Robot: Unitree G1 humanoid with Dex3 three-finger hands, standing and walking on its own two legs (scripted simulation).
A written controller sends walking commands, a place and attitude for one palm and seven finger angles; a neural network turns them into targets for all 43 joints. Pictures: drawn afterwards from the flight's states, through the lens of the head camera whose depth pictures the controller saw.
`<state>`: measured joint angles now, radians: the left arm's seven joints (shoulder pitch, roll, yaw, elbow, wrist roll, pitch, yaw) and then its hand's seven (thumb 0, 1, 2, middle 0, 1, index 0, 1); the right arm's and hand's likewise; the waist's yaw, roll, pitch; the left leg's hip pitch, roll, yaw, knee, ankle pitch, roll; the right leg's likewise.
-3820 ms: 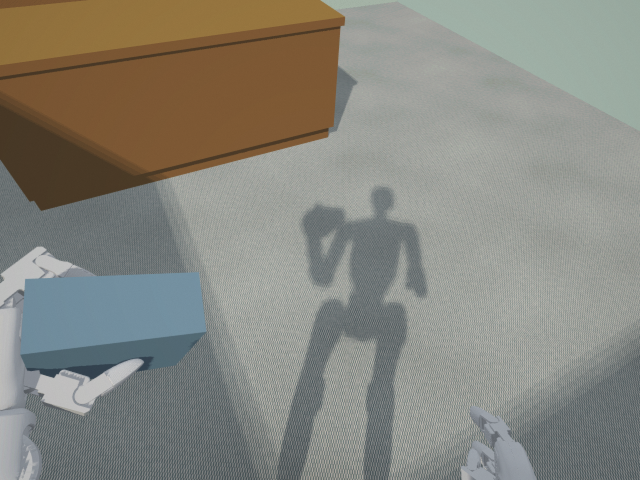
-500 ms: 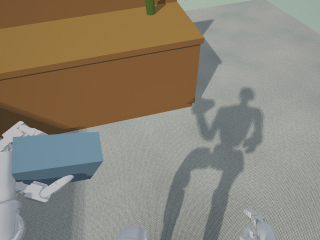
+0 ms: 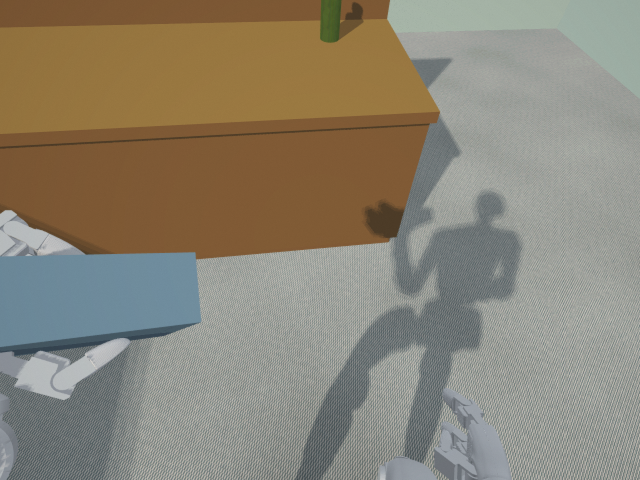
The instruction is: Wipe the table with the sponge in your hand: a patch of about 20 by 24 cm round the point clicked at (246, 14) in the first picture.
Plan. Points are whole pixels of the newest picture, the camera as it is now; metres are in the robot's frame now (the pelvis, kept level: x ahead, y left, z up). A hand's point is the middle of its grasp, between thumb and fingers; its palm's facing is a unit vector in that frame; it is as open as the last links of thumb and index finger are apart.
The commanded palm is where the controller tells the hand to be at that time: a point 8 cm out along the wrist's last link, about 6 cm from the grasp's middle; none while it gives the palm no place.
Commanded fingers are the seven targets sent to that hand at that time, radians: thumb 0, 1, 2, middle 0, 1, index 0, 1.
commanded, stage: walk to a spot facing it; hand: left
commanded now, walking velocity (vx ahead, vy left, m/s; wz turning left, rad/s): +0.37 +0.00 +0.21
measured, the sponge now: (127, 304) +0.24 +0.19 +0.17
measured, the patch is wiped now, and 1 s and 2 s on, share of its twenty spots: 0.00 0.00 0.00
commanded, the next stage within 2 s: turn to face it in 1.16 s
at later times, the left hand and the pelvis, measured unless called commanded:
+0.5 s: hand (114, 217) +0.32 +0.23 +0.18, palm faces +0.50 -0.74 -0.46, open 10.1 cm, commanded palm +0.25 +0.28 +0.18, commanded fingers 0.00 0.10 1.30 -1.20 -1.60 -1.20 -1.60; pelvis +0.14 -0.03 -0.01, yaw +10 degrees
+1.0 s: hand (130, 202) +0.36 +0.23 +0.17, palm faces +0.71 -0.58 -0.39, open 10.1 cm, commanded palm +0.29 +0.25 +0.18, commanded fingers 0.00 0.10 1.30 -1.20 -1.60 -1.20 -1.60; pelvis +0.25 -0.07 +0.00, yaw +23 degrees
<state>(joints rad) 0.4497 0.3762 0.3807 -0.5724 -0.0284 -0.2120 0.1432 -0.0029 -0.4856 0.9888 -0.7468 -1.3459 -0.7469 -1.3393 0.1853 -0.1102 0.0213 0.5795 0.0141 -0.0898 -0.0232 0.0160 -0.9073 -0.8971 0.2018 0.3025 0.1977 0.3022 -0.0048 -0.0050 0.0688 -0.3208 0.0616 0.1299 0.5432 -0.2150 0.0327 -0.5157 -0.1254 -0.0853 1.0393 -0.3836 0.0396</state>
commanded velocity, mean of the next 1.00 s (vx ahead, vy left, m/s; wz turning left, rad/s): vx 0.25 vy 0.00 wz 0.43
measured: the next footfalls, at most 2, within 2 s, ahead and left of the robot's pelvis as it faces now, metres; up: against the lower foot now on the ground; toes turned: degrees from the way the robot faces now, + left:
right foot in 0.16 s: +0.12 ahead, -0.16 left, +0.00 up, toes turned -6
left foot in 0.50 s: +0.24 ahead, +0.10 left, +0.00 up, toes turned +20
